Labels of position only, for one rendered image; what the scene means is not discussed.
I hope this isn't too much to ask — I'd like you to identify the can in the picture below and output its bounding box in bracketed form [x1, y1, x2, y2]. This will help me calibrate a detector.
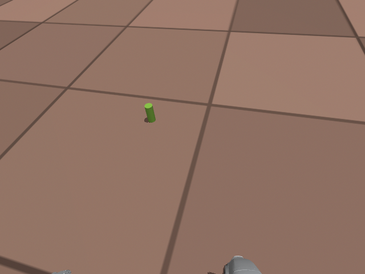
[144, 103, 156, 123]

